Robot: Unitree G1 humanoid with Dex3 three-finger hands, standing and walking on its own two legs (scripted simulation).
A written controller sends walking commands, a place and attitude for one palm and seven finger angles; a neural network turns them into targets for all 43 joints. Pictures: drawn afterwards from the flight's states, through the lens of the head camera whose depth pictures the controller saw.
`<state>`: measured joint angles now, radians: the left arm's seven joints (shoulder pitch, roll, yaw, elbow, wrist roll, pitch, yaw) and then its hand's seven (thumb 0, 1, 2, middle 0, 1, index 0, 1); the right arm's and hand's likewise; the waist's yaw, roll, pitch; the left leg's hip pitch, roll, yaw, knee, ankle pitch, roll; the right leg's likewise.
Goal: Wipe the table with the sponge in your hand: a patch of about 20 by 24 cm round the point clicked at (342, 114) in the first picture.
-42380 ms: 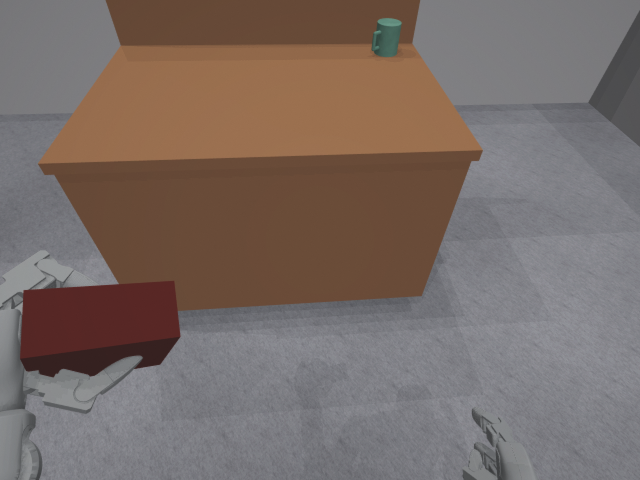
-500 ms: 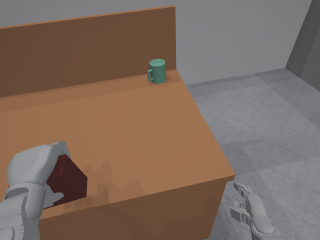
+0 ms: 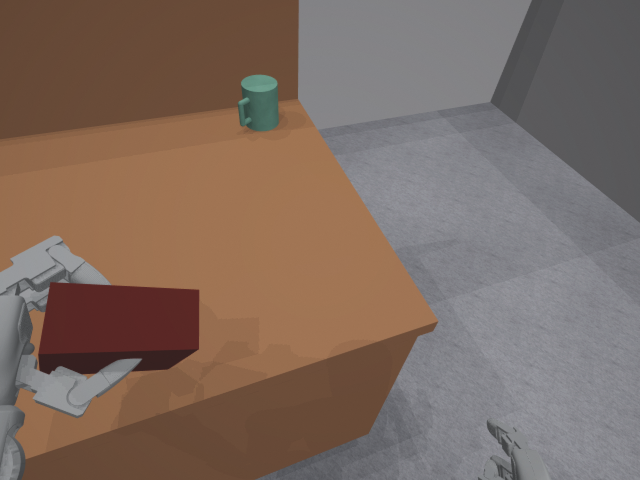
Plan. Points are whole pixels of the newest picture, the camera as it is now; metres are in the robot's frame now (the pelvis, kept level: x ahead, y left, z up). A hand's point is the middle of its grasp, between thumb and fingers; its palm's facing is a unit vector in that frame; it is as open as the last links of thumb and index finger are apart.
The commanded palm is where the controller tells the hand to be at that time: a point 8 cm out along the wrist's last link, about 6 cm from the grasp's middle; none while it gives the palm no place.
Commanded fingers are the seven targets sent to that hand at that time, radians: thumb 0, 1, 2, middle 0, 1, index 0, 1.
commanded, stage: step back with the hand held close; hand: left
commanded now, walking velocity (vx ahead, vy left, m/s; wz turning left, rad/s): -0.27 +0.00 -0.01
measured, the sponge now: (140, 333) +0.22 +0.19 +0.14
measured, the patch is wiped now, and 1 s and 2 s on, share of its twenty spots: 0.95 0.95 0.95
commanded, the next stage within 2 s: stop stepping back and stand still in 1.04 s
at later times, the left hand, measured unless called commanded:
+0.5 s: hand out of the picture +0.14 +0.28 +0.17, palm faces +0.42 -0.81 -0.41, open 9.3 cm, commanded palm +0.10 +0.31 +0.19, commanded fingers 0.00 0.10 1.30 -1.20 -1.60 -1.20 -1.60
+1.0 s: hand out of the picture +0.09 +0.26 +0.15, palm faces +0.28 -0.87 -0.40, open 9.3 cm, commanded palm +0.02 +0.29 +0.19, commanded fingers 0.00 0.10 1.30 -1.20 -1.60 -1.20 -1.60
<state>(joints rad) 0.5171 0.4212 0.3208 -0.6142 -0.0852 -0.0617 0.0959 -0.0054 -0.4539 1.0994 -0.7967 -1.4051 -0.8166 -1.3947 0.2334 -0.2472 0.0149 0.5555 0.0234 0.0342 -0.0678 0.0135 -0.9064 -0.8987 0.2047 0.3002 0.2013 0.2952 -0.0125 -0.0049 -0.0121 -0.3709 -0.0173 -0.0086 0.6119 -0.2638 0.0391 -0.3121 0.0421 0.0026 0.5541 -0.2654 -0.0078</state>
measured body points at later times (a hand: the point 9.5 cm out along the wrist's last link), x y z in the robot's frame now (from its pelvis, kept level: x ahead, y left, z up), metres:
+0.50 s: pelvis -0.06 +0.02 -0.01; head -0.06 +0.05 +0.44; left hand +0.12 +0.32 +0.20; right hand +0.13 -0.21 -0.06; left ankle +0.03 +0.09 -0.73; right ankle -0.07 -0.12 -0.69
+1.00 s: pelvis -0.16 +0.02 +0.00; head -0.13 +0.05 +0.45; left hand +0.06 +0.30 +0.17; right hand -0.02 -0.24 -0.07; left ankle -0.12 +0.11 -0.73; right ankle -0.14 -0.12 -0.69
